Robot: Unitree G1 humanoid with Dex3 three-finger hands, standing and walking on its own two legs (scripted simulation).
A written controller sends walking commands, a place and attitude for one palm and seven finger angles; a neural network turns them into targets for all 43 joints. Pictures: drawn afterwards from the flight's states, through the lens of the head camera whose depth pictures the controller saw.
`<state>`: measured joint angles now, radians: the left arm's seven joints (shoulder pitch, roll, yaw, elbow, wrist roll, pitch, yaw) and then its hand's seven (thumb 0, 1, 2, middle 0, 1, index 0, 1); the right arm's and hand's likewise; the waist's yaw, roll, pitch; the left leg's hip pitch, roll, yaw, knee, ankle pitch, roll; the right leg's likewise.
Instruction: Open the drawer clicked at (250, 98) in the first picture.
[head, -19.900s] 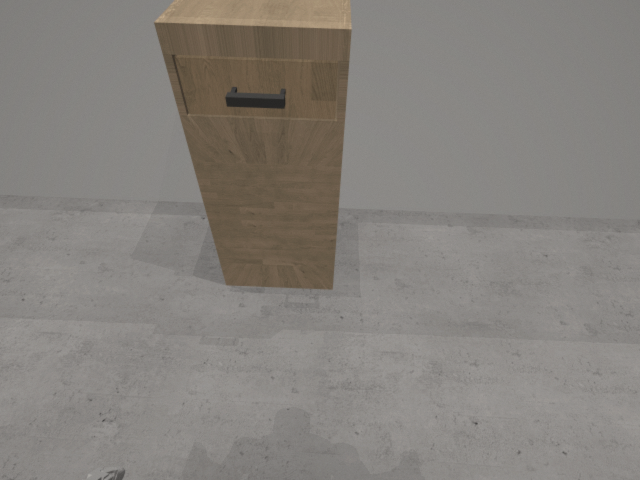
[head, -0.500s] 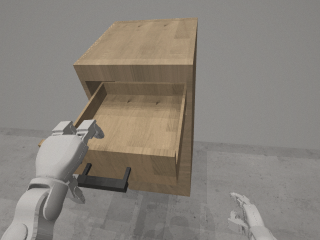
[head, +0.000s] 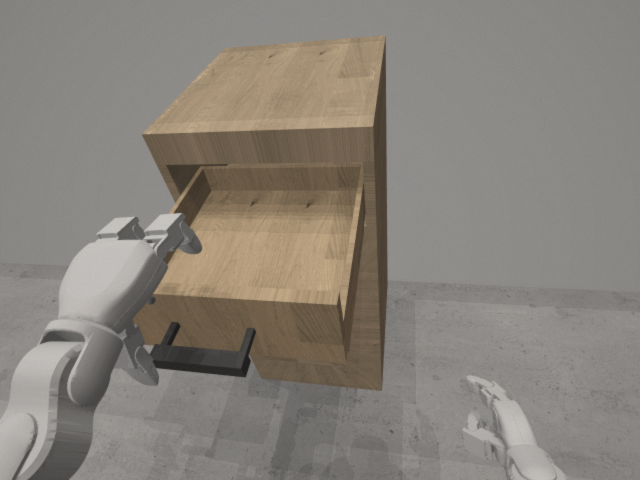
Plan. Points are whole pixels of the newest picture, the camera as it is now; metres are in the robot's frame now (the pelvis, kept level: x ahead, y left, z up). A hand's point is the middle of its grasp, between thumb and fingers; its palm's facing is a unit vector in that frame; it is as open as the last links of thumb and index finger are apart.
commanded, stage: draw the hand back to the body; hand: left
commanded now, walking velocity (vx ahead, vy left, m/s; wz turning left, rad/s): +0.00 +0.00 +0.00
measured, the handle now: (205, 346) +0.26 +0.22 +0.03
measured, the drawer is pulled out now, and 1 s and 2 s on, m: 0.30 0.30 0.30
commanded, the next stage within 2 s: step back with the hand held close in 1.58 s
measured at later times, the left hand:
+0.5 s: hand (128, 322) +0.21 +0.23 +0.16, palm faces +0.12 -0.05 -0.99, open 13.9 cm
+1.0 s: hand (116, 283) +0.22 +0.23 +0.21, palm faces +0.39 -0.85 -0.36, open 12.0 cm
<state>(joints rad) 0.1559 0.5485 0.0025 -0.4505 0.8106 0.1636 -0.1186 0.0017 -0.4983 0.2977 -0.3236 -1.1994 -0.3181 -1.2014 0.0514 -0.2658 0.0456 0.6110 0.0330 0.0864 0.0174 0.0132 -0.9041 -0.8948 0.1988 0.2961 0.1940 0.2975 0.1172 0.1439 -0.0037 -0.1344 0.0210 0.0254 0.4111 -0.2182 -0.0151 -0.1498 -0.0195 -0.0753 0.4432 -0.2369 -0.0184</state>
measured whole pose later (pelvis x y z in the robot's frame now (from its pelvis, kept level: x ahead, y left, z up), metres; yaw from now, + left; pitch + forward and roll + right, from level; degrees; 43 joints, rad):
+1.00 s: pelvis +0.03 +0.01 +0.00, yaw -1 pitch -4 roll -1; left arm 0.44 0.34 0.32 -0.59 -0.06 -0.16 0.10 0.00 -0.07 0.49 -0.29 -0.92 -0.28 -0.92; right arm 0.20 -0.20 0.02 0.63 0.00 -0.15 -0.07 0.01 -0.90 -0.89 0.20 0.30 0.20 0.30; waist 0.06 0.05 0.03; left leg -0.09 0.03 0.04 0.44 -0.28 -0.01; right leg -0.08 -0.01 -0.06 0.41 -0.26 -0.01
